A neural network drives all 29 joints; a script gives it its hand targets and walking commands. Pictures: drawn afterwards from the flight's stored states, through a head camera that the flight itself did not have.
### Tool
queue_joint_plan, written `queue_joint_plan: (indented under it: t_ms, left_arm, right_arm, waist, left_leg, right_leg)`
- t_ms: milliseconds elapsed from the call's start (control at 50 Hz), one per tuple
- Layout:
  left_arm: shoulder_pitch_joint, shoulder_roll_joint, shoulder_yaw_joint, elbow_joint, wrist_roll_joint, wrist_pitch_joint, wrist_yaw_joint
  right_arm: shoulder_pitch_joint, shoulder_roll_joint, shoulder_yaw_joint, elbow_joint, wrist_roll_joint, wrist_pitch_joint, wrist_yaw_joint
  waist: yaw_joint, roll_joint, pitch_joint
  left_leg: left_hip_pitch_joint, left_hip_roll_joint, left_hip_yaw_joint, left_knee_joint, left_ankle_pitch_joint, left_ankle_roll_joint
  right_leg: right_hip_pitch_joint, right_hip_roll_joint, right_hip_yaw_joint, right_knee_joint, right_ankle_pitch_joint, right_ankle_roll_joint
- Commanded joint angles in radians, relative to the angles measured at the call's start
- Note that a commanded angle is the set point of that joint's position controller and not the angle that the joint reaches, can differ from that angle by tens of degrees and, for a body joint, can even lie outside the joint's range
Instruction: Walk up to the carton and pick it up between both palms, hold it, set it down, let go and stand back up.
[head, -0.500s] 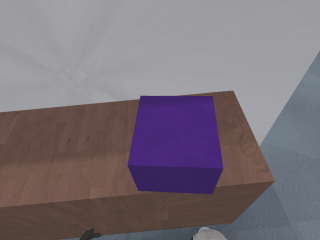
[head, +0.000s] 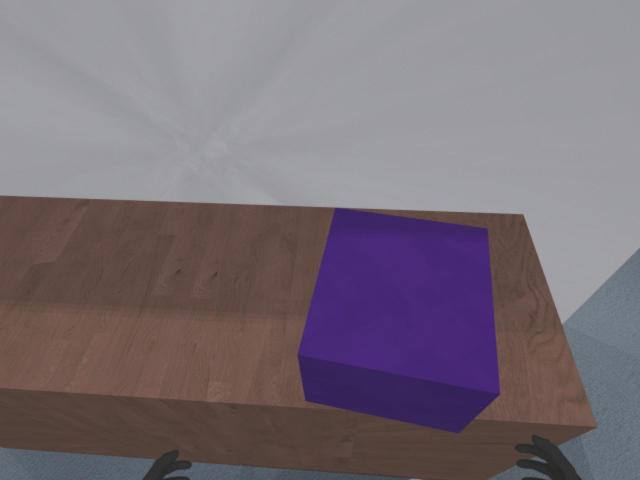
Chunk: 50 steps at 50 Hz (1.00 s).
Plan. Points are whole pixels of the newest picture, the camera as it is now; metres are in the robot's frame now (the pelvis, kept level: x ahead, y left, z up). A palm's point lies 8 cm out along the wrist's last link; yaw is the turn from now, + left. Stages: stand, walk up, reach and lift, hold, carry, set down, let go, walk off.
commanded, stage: walk up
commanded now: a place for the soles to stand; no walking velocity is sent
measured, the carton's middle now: (394, 316) +0.36 -0.06 -0.07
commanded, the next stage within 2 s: none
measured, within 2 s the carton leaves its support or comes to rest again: neither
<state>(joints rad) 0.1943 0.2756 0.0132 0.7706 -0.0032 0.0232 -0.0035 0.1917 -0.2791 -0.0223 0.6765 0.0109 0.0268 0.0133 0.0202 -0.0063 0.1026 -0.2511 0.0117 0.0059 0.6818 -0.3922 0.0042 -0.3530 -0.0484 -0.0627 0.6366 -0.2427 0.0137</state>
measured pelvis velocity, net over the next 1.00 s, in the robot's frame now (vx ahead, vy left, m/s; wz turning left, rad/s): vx -0.10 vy -0.01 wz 0.05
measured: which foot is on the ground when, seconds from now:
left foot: down 0.00-0.72, up 0.74-0.92, down 0.94-1.00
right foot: down 0.00-0.98, up 1.00-1.00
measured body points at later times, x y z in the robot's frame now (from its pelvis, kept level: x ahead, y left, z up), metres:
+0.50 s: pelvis -0.01 -0.01 +0.01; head +0.01 -0.01 +0.45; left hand +0.10 +0.25 -0.11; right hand +0.08 -0.26 -0.12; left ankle -0.01 +0.12 -0.72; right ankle +0.06 -0.13 -0.72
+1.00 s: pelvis -0.10 -0.01 -0.01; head -0.07 +0.01 +0.44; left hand +0.02 +0.26 -0.14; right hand -0.03 -0.28 -0.12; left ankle -0.10 +0.09 -0.72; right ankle +0.05 -0.13 -0.71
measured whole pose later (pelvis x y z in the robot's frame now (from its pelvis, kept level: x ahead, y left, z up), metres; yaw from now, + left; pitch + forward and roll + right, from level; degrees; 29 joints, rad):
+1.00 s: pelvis -0.10 -0.01 -0.01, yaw +3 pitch -3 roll -1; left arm 0.18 0.28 0.05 0.76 0.02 0.08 0.01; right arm 0.34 -0.26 -0.06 0.73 0.00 0.05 0.02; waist -0.02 -0.04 0.12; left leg -0.29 -0.03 -0.01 0.78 -0.42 0.04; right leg -0.52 -0.04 -0.04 0.78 -0.38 0.01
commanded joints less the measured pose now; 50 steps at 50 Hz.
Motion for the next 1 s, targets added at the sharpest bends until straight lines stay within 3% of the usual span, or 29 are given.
queue_joint_plan:
  t_ms: [0, 420, 440, 460, 480, 560, 620, 660, 680, 700, 720, 740, 780, 840, 880, 900, 920, 940, 960, 980]
  left_arm:
    - [-0.017, 0.147, 0.037, -0.117, -0.001, -0.03, 0.002]
    - [0.008, 0.155, 0.047, -0.102, 0.002, -0.039, -0.002]
    - [-0.024, 0.208, 0.066, -0.104, 0.007, -0.028, 0.0]
    - [0.01, 0.199, 0.065, -0.101, 0.01, -0.026, -0.003]
    - [0.02, 0.189, 0.064, -0.102, 0.01, -0.022, -0.006]
    - [0.007, 0.175, 0.07, -0.118, 0.009, -0.001, -0.01]
    - [0.014, 0.179, 0.077, -0.126, 0.013, 0.004, -0.01]
    - [0.021, 0.204, 0.087, -0.127, 0.016, 0.001, -0.008]
    - [0.026, 0.232, 0.094, -0.12, 0.013, -0.001, -0.006]
    - [0.021, 0.277, 0.105, -0.115, 0.017, -0.004, 0.0]
    - [0.007, 0.285, 0.106, -0.128, 0.032, -0.006, 0.009]
    - [-0.002, 0.263, 0.105, -0.127, 0.039, -0.006, 0.018]
    - [-0.047, 0.242, 0.099, -0.128, 0.047, -0.001, 0.026]
    - [-0.074, 0.217, 0.089, -0.131, 0.047, 0.012, 0.028]
    - [-0.073, 0.207, 0.08, -0.118, 0.032, 0.028, 0.024]
    - [-0.017, 0.173, 0.071, -0.11, 0.024, 0.032, 0.02]
    - [0.06, 0.105, 0.051, -0.123, 0.01, 0.03, 0.011]
    - [-0.008, 0.122, 0.074, -0.14, 0.012, 0.031, 0.02]
    - [-0.02, 0.178, 0.092, -0.119, 0.021, 0.039, 0.022]
    - [0.004, 0.177, 0.091, -0.09, 0.007, 0.038, 0.017]
  right_arm:
    - [0.041, -0.174, -0.048, -0.084, 0.003, -0.014, -0.006]
    - [0.062, -0.145, -0.043, -0.04, -0.002, -0.036, 0.004]
    - [0.036, -0.195, -0.062, -0.052, -0.01, -0.037, -0.005]
    - [0.071, -0.207, -0.066, -0.05, -0.012, -0.038, -0.007]
    - [0.081, -0.211, -0.069, -0.051, -0.009, -0.037, -0.008]
    - [0.062, -0.224, -0.083, -0.07, -0.009, -0.015, -0.009]
    - [0.038, -0.229, -0.088, -0.079, -0.011, -0.001, -0.009]
    - [0.036, -0.21, -0.085, -0.084, -0.011, 0.003, -0.007]
    - [0.044, -0.183, -0.077, -0.084, -0.009, 0.004, -0.005]
    - [0.094, -0.142, -0.072, -0.073, -0.011, 0.007, -0.006]
    - [0.142, -0.146, -0.077, -0.062, -0.022, 0.013, -0.012]
    - [0.166, -0.159, -0.08, -0.053, -0.019, 0.015, -0.013]
    - [0.181, -0.151, -0.078, -0.046, -0.013, 0.009, -0.014]
    - [0.244, -0.137, -0.078, -0.039, -0.007, 0.006, -0.005]
    - [0.306, -0.13, -0.09, -0.018, -0.001, 0.0, 0.002]
    - [0.304, -0.137, -0.098, -0.009, -0.005, -0.003, 0.0]
    - [0.259, -0.192, -0.106, -0.025, -0.017, -0.004, -0.004]
    - [0.136, -0.297, -0.128, -0.068, -0.008, 0.001, -0.009]
    - [0.07, -0.293, -0.122, -0.066, -0.022, -0.007, -0.021]
    - [0.036, -0.191, -0.089, -0.056, -0.03, -0.021, -0.027]
  waist:
    - [-0.029, 0.034, -0.167]
    - [-0.012, -0.002, -0.112]
    - [-0.014, -0.016, -0.036]
    - [-0.013, 0.002, -0.11]
    - [-0.012, 0.018, -0.141]
    - [-0.015, 0.069, -0.135]
    - [-0.008, 0.084, -0.103]
    - [0.003, 0.016, -0.09]
    - [0.014, -0.076, -0.088]
    - [0.012, -0.219, -0.122]
    - [0.004, -0.237, -0.144]
    - [0.001, -0.18, -0.152]
    - [-0.015, -0.146, -0.142]
    - [-0.039, -0.174, -0.189]
    - [-0.065, -0.151, -0.21]
    - [-0.055, -0.059, -0.19]
    - [-0.029, 0.17, -0.141]
    - [-0.071, 0.26, -0.01]
    - [-0.045, 0.189, 0.078]
    - [-0.014, 0.132, 0.087]
  left_leg:
    - [0.003, 0.11, -0.109, -0.165, 0.29, 0.065]
    - [-0.063, 0.08, -0.113, -0.251, 0.086, 0.045]
    - [-0.085, 0.091, -0.113, -0.194, 0.316, 0.05]
    - [-0.048, 0.108, -0.115, -0.176, 0.385, 0.06]
    - [-0.046, 0.115, -0.12, -0.172, 0.387, 0.071]
    - [-0.129, 0.145, -0.155, -0.205, 0.25, 0.116]
    - [-0.218, 0.146, -0.161, -0.209, 0.121, 0.129]
    - [-0.238, 0.082, -0.115, -0.115, 0.003, 0.102]
    - [-0.206, -0.004, -0.038, 0.035, -0.077, 0.059]
    - [-0.146, -0.099, 0.054, 0.295, -0.118, 0.016]
    - [-0.161, -0.069, -0.018, 0.442, -0.216, 0.006]
    - [-0.171, -0.053, -0.047, 0.496, -0.225, 0.005]
    - [-0.143, -0.032, -0.064, 0.474, -0.193, 0.0]
    - [-0.065, 0.01, -0.05, 0.183, -0.164, -0.001]
    - [0.107, -0.005, -0.017, -0.107, -0.024, 0.022]
    - [0.148, -0.019, -0.075, -0.19, -0.036, 0.034]
    - [0.058, 0.129, -0.371, -0.362, -0.295, 0.092]
    - [-0.242, 0.339, -0.628, -0.511, -0.564, 0.192]
    - [-0.404, 0.359, -0.627, -0.545, -0.578, 0.231]
    - [-0.344, 0.25, -0.479, -0.511, -0.412, 0.161]
  right_leg:
    - [0.109, -0.068, 0.092, -0.078, 0.264, -0.071]
    - [0.104, -0.09, 0.136, -0.188, 0.004, -0.07]
    - [0.075, -0.071, 0.113, -0.106, 0.259, -0.078]
    - [0.11, -0.073, 0.096, -0.07, 0.335, -0.089]
    - [0.129, -0.065, 0.088, -0.05, 0.331, -0.091]
    - [0.127, -0.02, 0.072, 0.012, 0.146, -0.08]
    - [0.118, -0.012, 0.095, 0.018, -0.004, -0.08]
    - [0.076, -0.073, 0.178, -0.097, -0.116, -0.112]
    - [0.02, -0.161, 0.282, -0.255, -0.163, -0.162]
    - [-0.018, -0.283, 0.438, -0.399, -0.215, -0.241]
    - [0.001, -0.353, 0.509, -0.405, -0.189, -0.303]
    - [0.012, -0.35, 0.472, -0.384, -0.131, -0.32]
    - [-0.006, -0.293, 0.352, -0.329, 0.002, -0.302]
    - [0.043, -0.254, 0.298, -0.302, -0.146, -0.215]
    - [-0.025, -0.224, 0.261, -0.253, -0.295, -0.139]
    - [-0.099, -0.179, 0.202, -0.157, -0.388, -0.084]
    - [-0.185, -0.075, 0.086, 0.044, -0.398, -0.009]
    - [-0.202, 0.077, 0.054, 0.26, -0.358, 0.019]
    - [-0.13, 0.039, 0.195, 0.385, -0.306, 0.0]
    - [-0.138, 0.068, 0.225, 0.386, -0.237, -0.001]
